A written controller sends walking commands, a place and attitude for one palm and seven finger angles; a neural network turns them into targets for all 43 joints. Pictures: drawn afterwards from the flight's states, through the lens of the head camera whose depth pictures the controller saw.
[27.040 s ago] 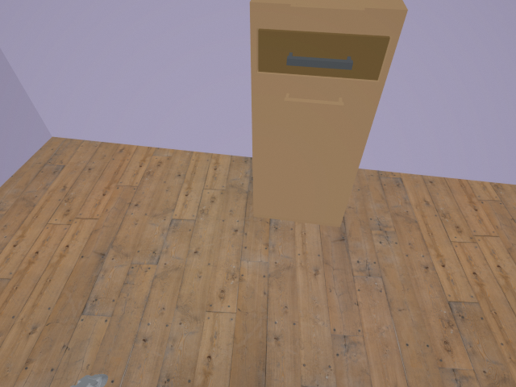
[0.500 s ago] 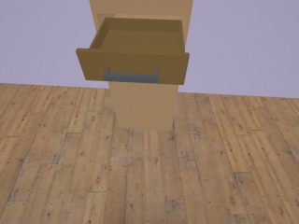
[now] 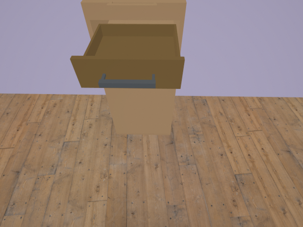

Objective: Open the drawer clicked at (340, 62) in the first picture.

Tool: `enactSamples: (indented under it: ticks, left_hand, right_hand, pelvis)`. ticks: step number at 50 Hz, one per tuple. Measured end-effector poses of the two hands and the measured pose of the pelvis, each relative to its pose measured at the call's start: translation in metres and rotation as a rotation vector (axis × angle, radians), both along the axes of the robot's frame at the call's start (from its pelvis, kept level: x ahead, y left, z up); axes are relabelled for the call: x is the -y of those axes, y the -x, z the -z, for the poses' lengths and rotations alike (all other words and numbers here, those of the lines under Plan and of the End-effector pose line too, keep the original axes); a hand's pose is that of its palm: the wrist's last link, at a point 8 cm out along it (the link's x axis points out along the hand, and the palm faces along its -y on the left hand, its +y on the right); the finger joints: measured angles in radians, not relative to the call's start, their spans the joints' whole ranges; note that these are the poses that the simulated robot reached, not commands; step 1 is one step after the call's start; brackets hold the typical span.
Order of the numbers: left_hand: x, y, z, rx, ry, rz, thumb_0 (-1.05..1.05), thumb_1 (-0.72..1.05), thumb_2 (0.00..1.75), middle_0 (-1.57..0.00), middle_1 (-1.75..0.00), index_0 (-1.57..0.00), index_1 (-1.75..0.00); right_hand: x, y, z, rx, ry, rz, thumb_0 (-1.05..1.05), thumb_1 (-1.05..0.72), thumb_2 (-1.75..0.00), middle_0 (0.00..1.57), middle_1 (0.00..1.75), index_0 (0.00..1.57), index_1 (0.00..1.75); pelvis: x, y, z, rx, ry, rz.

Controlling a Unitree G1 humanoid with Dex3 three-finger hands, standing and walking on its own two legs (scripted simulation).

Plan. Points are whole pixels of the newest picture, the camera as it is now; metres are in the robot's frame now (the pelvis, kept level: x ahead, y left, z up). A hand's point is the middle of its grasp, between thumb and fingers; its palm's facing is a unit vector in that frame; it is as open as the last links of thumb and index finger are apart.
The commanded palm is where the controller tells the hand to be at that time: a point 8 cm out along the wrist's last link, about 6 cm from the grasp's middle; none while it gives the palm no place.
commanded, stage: let the arm hang, fingers relaxed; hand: left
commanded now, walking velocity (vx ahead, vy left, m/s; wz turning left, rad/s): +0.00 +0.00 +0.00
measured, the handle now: (128, 80) +0.57 +0.11 +0.06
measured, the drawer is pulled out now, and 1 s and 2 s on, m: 0.30 0.30 0.30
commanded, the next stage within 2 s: look to check the result in 0.04 s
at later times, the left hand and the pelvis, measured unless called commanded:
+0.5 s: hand out of the picture +0.01 +0.16 -0.17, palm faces +0.03 -0.98 -0.19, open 7.4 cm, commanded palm none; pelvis +0.01 -0.01 +0.00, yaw +0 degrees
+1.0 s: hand out of the picture +0.03 +0.16 -0.17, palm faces +0.03 -0.98 -0.21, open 7.4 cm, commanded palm none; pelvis +0.02 -0.02 +0.00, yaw +1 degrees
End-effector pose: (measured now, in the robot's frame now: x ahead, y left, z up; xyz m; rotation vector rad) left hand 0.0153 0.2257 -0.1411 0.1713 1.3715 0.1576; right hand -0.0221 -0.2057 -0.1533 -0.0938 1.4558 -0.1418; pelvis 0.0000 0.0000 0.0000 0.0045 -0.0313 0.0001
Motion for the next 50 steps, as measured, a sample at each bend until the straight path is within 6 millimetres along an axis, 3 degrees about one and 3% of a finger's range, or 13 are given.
enactSamples:
  ticks: [19, 50]
  left_hand:
    - [0.017, 0.016, 0.003, -0.058, 0.024, -0.031, 0.0, 0.91, 0.9, -0.2, -0.29, -0.2, -0.3]
    - [0.02, -0.009, 0.001, -0.033, 0.008, -0.021, 0.0, 0.91, 0.9, -0.2, -0.29, -0.2, -0.3]
  right_hand:
    - [0.015, -0.024, -0.002, 0.019, 0.023, -0.019, 0.0, -0.91, -0.9, 0.2, 0.3, 0.19, 0.29]
    - [0.025, -0.036, -0.002, 0.004, 0.026, -0.022, 0.0, -0.91, -0.9, 0.2, 0.3, 0.19, 0.29]
  pelvis:
    - [0.008, -0.009, -0.001, -0.004, 0.002, -0.005]
    - [0.018, -0.022, -0.001, -0.014, 0.002, -0.009]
